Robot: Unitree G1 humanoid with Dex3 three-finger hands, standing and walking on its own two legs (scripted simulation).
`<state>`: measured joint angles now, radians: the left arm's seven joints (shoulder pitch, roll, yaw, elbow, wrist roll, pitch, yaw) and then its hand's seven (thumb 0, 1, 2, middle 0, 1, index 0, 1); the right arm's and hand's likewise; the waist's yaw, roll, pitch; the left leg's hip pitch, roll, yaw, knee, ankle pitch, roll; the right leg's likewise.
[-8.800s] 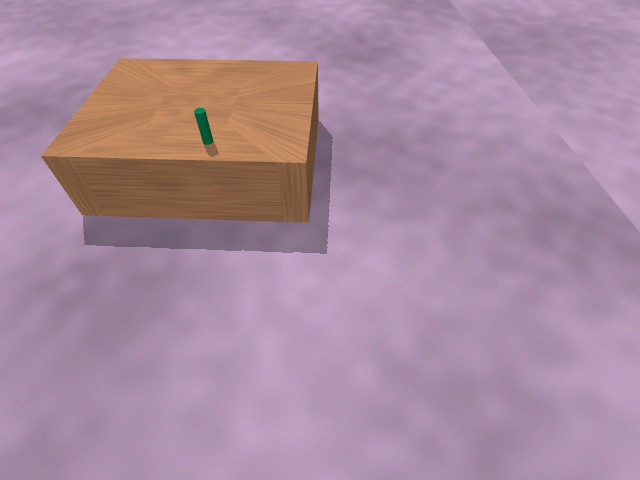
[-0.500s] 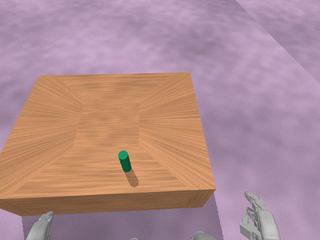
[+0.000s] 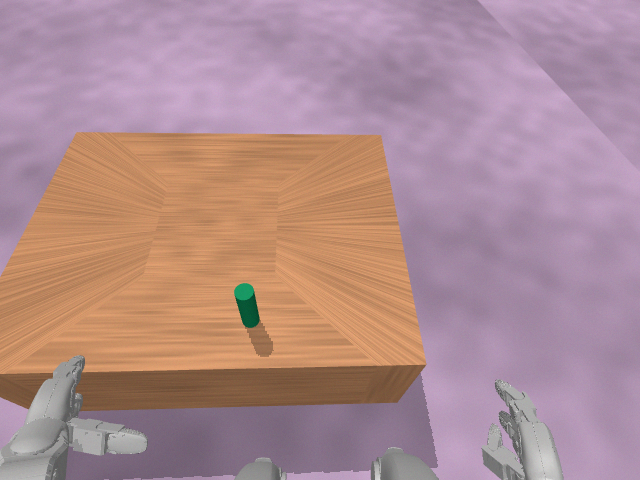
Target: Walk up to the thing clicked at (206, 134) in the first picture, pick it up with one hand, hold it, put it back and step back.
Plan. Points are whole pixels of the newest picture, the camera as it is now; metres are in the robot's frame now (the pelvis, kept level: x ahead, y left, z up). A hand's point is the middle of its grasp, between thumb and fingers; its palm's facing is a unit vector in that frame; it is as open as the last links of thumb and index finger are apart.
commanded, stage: go down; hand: left
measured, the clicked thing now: (247, 306) +0.49 +0.16 -0.31
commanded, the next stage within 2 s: approach in 1.38 s
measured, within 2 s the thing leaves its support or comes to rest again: neither
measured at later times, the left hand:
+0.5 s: hand (98, 314) +0.34 +0.32 -0.04, palm faces +0.12 -0.98 -0.16, open 17.6 cm
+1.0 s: hand (96, 275) +0.40 +0.33 -0.02, palm faces +0.12 -0.99 -0.11, open 17.4 cm
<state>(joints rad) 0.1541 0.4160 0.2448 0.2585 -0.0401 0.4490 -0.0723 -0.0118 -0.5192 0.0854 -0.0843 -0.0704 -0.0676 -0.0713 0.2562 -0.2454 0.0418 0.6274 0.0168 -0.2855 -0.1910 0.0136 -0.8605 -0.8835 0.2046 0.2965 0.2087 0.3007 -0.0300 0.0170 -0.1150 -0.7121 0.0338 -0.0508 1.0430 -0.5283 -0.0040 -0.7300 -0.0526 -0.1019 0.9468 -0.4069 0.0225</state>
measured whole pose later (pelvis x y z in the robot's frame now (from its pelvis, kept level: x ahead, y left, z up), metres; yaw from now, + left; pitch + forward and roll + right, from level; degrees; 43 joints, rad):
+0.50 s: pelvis -0.01 +0.00 -0.01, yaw -2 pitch +16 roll -2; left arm -0.36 0.59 0.49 0.93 -0.04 -0.05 -0.37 -0.01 -0.57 0.06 -0.08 -0.03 -0.06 -0.04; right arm 0.35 -0.29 0.02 0.70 -0.02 -0.23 -0.11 0.01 -0.90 -0.90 0.20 0.30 0.21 0.30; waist -0.06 -0.01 -0.07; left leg -0.84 0.04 -0.01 1.08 -0.52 0.00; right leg -0.88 -0.04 -0.06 0.98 -0.38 0.02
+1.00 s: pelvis -0.02 +0.00 -0.03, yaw -2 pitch +22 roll -3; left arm -0.62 0.77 0.60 1.19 -0.04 -0.23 -0.49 -0.01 -0.51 0.05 -0.07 -0.02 -0.05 -0.02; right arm 0.31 -0.31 0.06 0.69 -0.04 -0.17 -0.10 0.01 -0.90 -0.90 0.20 0.30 0.21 0.30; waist -0.11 -0.02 -0.08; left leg -1.02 0.05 -0.03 1.18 -0.54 -0.01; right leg -1.05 -0.04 -0.08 1.08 -0.40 0.01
